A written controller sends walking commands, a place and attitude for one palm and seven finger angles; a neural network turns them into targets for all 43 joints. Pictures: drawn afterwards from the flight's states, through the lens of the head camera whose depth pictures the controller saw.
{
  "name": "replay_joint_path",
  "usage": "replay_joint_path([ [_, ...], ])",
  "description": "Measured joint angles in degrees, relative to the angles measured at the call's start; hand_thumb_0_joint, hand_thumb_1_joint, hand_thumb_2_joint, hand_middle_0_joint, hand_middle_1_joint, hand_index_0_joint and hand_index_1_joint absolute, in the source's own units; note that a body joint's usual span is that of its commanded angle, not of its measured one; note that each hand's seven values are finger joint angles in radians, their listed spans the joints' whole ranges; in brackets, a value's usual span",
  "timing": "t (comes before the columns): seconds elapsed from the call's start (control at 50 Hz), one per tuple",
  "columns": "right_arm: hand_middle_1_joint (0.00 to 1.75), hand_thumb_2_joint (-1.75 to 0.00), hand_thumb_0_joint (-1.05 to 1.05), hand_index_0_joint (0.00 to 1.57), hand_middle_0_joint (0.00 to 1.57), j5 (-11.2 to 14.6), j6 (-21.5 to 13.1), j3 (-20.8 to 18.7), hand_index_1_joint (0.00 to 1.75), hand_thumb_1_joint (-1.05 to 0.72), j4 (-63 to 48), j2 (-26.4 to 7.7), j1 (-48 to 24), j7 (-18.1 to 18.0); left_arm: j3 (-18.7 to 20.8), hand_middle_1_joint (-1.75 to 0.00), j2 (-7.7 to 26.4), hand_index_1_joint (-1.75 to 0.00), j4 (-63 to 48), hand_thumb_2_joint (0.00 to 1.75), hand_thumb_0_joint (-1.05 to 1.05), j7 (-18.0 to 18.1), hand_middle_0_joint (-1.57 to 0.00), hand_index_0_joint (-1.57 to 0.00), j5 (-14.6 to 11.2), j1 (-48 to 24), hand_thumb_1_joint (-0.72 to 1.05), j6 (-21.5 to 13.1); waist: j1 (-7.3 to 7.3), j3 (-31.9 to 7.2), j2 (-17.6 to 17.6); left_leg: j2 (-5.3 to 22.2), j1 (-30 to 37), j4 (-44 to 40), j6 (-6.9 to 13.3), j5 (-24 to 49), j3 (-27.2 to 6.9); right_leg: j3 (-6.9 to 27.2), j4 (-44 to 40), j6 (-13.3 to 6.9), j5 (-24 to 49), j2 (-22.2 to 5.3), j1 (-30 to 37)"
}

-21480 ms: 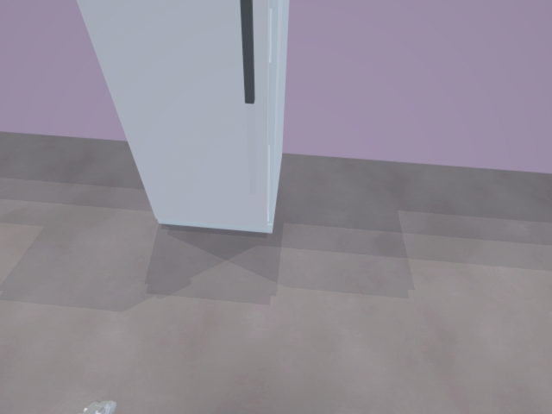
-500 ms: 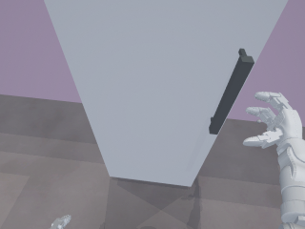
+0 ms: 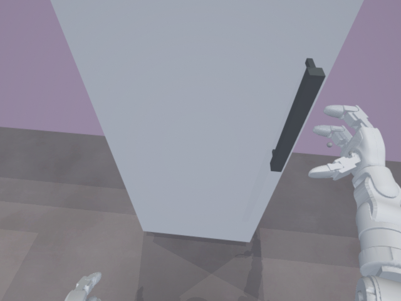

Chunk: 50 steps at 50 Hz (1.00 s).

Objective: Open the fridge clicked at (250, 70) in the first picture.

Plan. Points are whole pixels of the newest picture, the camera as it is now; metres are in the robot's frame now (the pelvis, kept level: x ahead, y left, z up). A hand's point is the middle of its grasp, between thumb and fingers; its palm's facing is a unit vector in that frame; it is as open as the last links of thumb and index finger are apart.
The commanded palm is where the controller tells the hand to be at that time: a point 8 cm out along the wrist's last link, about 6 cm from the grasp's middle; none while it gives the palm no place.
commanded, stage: move the hooked fingers beside the handle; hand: right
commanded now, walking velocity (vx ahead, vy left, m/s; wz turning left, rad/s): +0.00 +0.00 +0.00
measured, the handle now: (290, 122) +0.47 -0.15 +0.12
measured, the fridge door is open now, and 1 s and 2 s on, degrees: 0 0 0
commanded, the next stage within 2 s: feel for the door with the fingertips in 0.34 s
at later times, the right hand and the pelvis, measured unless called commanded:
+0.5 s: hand (328, 150) +0.39 -0.21 +0.12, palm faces +0.03 +1.00 +0.01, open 14.0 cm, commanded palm +0.37 -0.26 +0.13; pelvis +0.01 +0.00 +0.00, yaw +1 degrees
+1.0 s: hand (308, 139) +0.41 -0.17 +0.13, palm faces +0.03 +1.00 -0.01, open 14.0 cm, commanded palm +0.39 -0.23 +0.13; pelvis +0.01 +0.01 +0.00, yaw +0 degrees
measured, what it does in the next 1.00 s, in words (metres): stands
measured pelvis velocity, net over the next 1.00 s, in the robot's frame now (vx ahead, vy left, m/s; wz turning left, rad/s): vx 0.01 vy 0.01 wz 0.01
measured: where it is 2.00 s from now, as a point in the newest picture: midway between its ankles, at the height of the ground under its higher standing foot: outside the picture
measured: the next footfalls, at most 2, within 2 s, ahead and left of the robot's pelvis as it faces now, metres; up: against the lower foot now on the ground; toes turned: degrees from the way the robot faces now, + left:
none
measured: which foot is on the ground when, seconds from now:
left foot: down 0.00-1.00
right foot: down 0.00-1.00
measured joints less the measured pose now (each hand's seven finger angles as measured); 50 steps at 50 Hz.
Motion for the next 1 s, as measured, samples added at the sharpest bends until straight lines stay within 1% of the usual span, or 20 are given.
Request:
replay_joint_path([
  [0.04, 1.2, -0.3, -0.01, 0.3, 0.3, -0.41, 0.82, -0.02, 1.2, 0.5, 0.53, 0.34, -0.11, -0.52, -0.09, -0.3, -0.08, -0.3, 0.05, 0.9, 0.01, -0.13, -0.2, -0.2, 0.11, 0.12, 0.9, 0.15, 0.4, -0.27, -0.05, 0.09, 0.03, -0.09, -0.11, 0.01, -0.26, -0.27, -0.19, -0.11, -0.02, 0.06, 0.17],
  [0.1, 1.2, -0.3, -0.01, 0.31, 0.3, -0.87, 1.92, -1.15, 1.2, 0.5, 0.89, 0.33, 0.72, -1.52, -0.22, -0.3, -0.37, -0.3, -0.42, 0.9, 0.01, -0.39, -0.2, -0.2, 0.25, 0.38, 0.9, 0.49, 0.99, -0.55, 0.09, 0.1, 0.1, -0.25, -0.23, 0.09, -0.95, -0.93, -0.62, -0.21, -0.07, -0.03, 0.62],
  [0.16, 1.2, -0.3, -0.01, 0.31, 0.3, -1.34, 1.76, -2.39, 1.2, 0.5, -0.12, 0.08, 2.33, -2.53, -0.21, -0.3, -0.64, -0.3, -1.05, 0.9, 0.01, -0.57, -0.2, -0.2, 0.4, 0.88, 0.9, 0.59, 1.27, -0.5, 0.28, -0.01, 0.33, -0.46, -0.26, 0.16, -1.46, -1.42, -0.87, -0.22, -0.19, -0.21, 1.07],
  [0.22, 1.2, -0.3, -0.01, 0.3, 0.3, -1.47, 0.57, -2.77, 1.2, 0.5, -2.73, 0.06, 4.16, -3.08, 0.06, -0.3, -0.68, -0.3, -1.17, 0.9, 0.01, -0.72, -0.2, -0.2, 0.49, 1.44, 0.9, 0.35, 1.04, -0.35, 0.19, -0.1, 0.79, -0.7, -0.25, 0.15, -1.66, -1.58, -0.88, -0.18, -0.4, -0.31, 1.5],
  [0.28, 1.2, -0.3, -0.01, 0.3, 0.3, -0.94, -0.27, -1.99, 1.2, 0.5, -4.14, 0.13, 4.65, -2.52, 0.21, -0.3, -0.51, -0.3, -0.58, 0.9, 0.01, -0.65, -0.2, -0.2, 0.34, 1.65, 0.9, 0.21, 0.53, -0.25, -0.05, -0.07, 1.46, -0.97, -0.3, 0.08, -1.41, -1.32, -0.78, -0.23, -0.57, -0.22, 1.88],
  [0.32, 1.2, -0.3, -0.01, 0.3, 0.3, -0.55, 0.32, -1.39, 1.2, 0.5, -3.67, 0.07, 4.01, -1.84, 0.2, -0.3, -0.39, -0.3, -0.13, 0.9, 0.01, -0.55, -0.2, -0.2, 0.17, 1.46, 0.9, 0.31, 0.28, -0.27, -0.14, 0.03, 1.68, -1.07, -0.34, 0.04, -1.13, -1.06, -0.79, -0.26, -0.54, -0.07, 1.94],
  [0.38, 1.2, -0.3, -0.01, 0.3, 0.3, -0.1, 2.08, -0.68, 1.2, 0.5, -3.04, 0.16, 3.59, -1.19, 0.19, -0.3, -0.3, -0.3, -0.07, 0.9, 0.01, -0.47, -0.2, -0.2, -0.01, 0.98, 0.9, 0.47, 0.07, -0.41, -0.14, 0.16, 1.75, -1.26, -0.35, 0.12, -0.93, -0.87, -1.06, -0.3, -0.33, 0.11, 1.96],
  [0.42, 1.2, -0.3, -0.01, 0.3, 0.3, -0.16, 3.09, -0.52, 1.2, 0.5, -2.67, 0.37, 3.6, -1.21, 0.18, -0.3, -0.24, -0.3, -0.33, 0.9, 0.01, -0.42, -0.2, -0.2, -0.01, 0.57, 0.9, 0.47, 0.08, -0.47, -0.11, 0.22, 1.66, -1.29, -0.35, 0.17, -0.87, -0.82, -1.21, -0.29, -0.19, 0.18, 1.91],
  [0.46, 1.2, -0.3, -0.01, 0.3, 0.3, -0.35, 3.38, -0.42, 1.2, 0.5, -2.8, 0.68, 3.75, -1.64, 0.17, -0.3, -0.27, -0.3, -0.63, 0.9, 0.01, -0.42, -0.2, -0.2, 0.08, 0.11, 0.9, 0.34, 0.14, -0.32, 0.01, 0.23, 1.59, -1.23, -0.32, 0.18, -0.81, -0.77, -1.24, -0.26, -0.1, 0.2, 1.86],
  [0.52, 1.2, -0.3, -0.01, 0.3, 0.3, -0.7, 2.49, -0.08, 1.2, 0.5, -3.98, 1.42, 4.14, -2.74, 0.23, -0.3, -0.33, -0.3, -1.01, 0.9, 0.01, -0.5, -0.2, -0.2, 0.28, -0.41, 0.9, -0.1, 0.1, -0.02, 0.21, 0.18, 1.55, -1.08, -0.23, 0.15, -0.74, -0.69, -1.15, -0.16, -0.08, 0.16, 1.83],
  [0.6, 1.2, -0.3, -0.01, 0.3, 0.3, -1.18, 0.91, 1.7, 1.2, 0.5, -5.06, 2.71, 3.49, -3.96, 0.28, -0.3, -0.39, -0.3, -0.74, 0.9, 0.01, -0.67, -0.2, -0.2, 0.45, -0.96, 0.9, -0.65, -0.08, 0.25, 0.23, 0.19, 1.57, -0.76, -0.14, -0.04, -0.39, -0.33, -0.77, -0.06, -0.16, 0.21, 1.68],
  [0.66, 1.2, -0.3, -0.01, 0.3, 0.3, -1.47, 1.14, 2.91, 1.2, 0.5, -5.12, 3.63, 2.89, -4.55, 0.27, -0.3, -0.48, -0.3, -0.45, 0.9, 0.01, -0.96, -0.2, -0.2, 0.54, -1.26, 0.9, -0.63, -0.09, 0.06, 0.07, 0.22, 1.55, -0.67, -0.09, -0.11, -0.35, -0.28, -0.81, -0.01, -0.14, 0.25, 1.7],
  [0.72, 1.2, -0.3, -0.01, 0.3, 0.3, -1.57, 2.34, 3.03, 1.2, 0.5, -4.27, 4.16, 2.58, -5.0, 0.02, -0.3, -0.71, -0.3, -0.43, 0.9, 0.01, -1.08, -0.2, -0.2, 0.52, -1.4, 0.9, -0.18, 0.16, -0.24, -0.02, 0.17, 1.66, -0.79, -0.03, -0.07, -0.56, -0.47, -1.15, 0.06, -0.05, 0.19, 2.01],
  [0.82, 1.2, -0.3, -0.01, 0.31, 0.3, -2.0, 3.31, 2.48, 1.2, 0.5, -2.97, 4.14, 2.2, -6.64, -0.26, -0.3, -1.16, -0.3, -0.75, 0.9, 0.01, -1.17, -0.2, -0.2, 0.6, -1.04, 0.9, 0.3, 0.62, -0.02, 0.13, -0.08, 1.73, -0.92, 0.21, -0.01, -0.73, -0.59, -1.47, 0.31, 0.04, -0.07, 2.26],
  [0.92, 1.2, -0.3, -0.01, 0.3, 0.3, -2.66, 1.29, 2.11, 1.2, 0.5, -3.52, 4.03, 2.12, -7.55, -0.01, -0.3, -1.13, -0.3, -0.18, 0.9, 0.01, -1.27, -0.2, -0.2, 0.85, -0.36, 0.9, 0.3, 0.68, 0.33, 0.07, -0.33, 1.54, -0.75, 0.47, -0.13, -0.74, -0.54, -1.28, 0.58, -0.09, -0.32, 2.09],
  [0.96, 1.2, -0.3, -0.01, 0.3, 0.3, -2.58, 0.6, 2.14, 1.2, 0.5, -2.72, 3.76, 1.48, -7.3, 0.06, -0.3, -0.99, -0.3, 0.32, 0.9, 0.01, -1.22, -0.2, -0.2, 0.83, -0.14, 0.9, 0.43, 0.72, 0.33, -0.04, -0.37, 1.48, -0.68, 0.52, -0.22, -0.64, -0.44, -1.16, 0.63, -0.17, -0.35, 1.99],
  [1.0, 1.2, -0.3, -0.01, 0.3, 0.3, -2.47, 0.67, 2.05, 1.2, 0.5, -1.14, 3.28, 0.35, -6.84, 0.06, -0.3, -0.84, -0.3, 0.76, 0.9, 0.01, -1.08, -0.2, -0.2, 0.73, -0.01, 0.9, 0.72, 0.84, 0.34, -0.07, -0.4, 1.34, -0.61, 0.57, -0.29, -0.54, -0.33, -1.11, 0.68, -0.19, -0.35, 1.82],
])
